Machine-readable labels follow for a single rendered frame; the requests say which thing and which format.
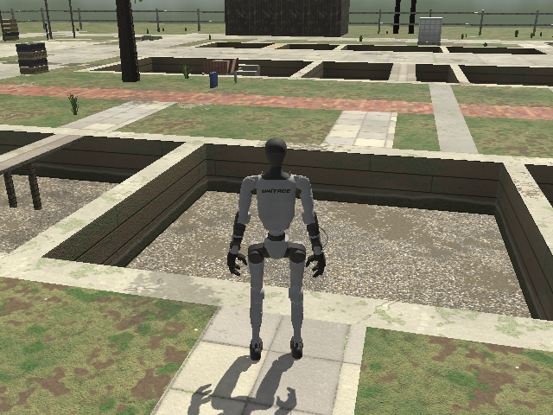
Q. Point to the left robot foot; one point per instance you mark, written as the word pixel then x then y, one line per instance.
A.
pixel 256 352

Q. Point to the right robot hand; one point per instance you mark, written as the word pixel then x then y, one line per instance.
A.
pixel 320 265

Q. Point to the left robot forearm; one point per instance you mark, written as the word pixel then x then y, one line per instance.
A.
pixel 237 236

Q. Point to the robot left upper arm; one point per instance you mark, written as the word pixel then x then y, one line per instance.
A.
pixel 244 202

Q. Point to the right robot shin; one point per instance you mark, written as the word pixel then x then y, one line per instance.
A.
pixel 297 317

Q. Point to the left robot hand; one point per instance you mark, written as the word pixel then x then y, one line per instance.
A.
pixel 231 262

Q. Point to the right robot forearm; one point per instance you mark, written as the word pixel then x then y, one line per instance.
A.
pixel 314 236

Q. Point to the robot right upper arm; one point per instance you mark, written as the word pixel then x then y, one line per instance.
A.
pixel 303 183

